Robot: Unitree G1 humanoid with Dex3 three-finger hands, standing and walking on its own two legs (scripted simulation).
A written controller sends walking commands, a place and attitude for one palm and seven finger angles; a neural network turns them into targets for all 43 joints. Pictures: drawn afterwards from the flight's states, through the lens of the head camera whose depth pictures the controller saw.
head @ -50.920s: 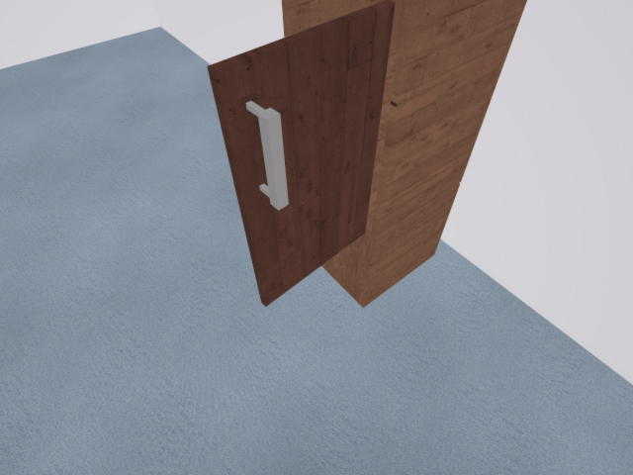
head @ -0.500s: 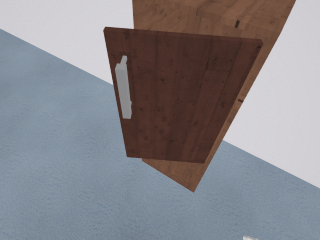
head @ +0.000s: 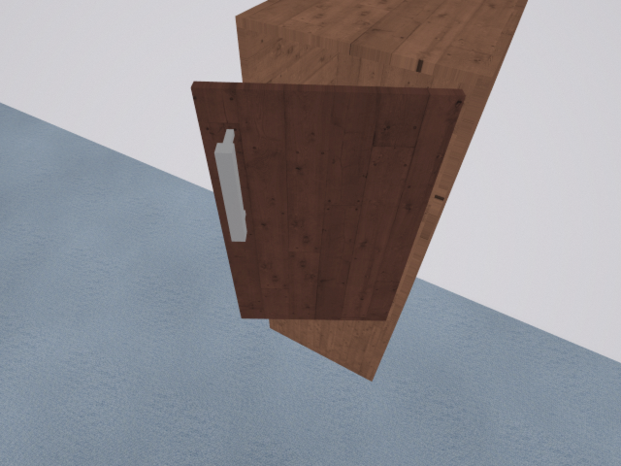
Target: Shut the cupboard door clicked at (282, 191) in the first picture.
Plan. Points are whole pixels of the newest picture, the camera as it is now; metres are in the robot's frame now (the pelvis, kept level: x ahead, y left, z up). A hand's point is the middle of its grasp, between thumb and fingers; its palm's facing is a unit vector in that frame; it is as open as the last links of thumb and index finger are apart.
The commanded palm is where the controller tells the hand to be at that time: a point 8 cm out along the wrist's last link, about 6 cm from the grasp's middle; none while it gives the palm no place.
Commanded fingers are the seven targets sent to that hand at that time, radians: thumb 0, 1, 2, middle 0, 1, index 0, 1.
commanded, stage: come to a stop and stand still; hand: left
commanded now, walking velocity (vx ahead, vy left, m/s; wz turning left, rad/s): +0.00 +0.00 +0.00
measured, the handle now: (234, 188) +0.48 +0.15 +0.09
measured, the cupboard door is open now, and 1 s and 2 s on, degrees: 28 28 28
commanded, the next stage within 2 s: look again from close up in 0.06 s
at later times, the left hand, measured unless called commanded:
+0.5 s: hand out of the picture +0.00 +0.20 -0.18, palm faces +0.02 -0.97 -0.22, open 7.4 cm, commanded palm none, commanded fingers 0.00 0.90 0.90 -0.20 -0.30 -0.20 -0.30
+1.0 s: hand out of the picture -0.04 +0.18 -0.19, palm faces +0.02 -0.98 -0.18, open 7.4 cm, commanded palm none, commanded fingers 0.00 0.90 0.90 -0.20 -0.30 -0.20 -0.30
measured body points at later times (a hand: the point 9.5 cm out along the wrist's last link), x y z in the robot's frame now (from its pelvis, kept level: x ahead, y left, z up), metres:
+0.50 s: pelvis -0.02 +0.02 -0.01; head -0.02 +0.02 +0.44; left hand +0.00 +0.25 -0.17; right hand +0.01 -0.21 -0.17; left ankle +0.03 +0.10 -0.74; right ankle -0.03 -0.13 -0.74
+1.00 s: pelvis -0.01 +0.00 -0.01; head -0.01 +0.02 +0.44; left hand -0.04 +0.24 -0.17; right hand +0.03 -0.24 -0.15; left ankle +0.03 +0.10 -0.74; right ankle -0.03 -0.13 -0.74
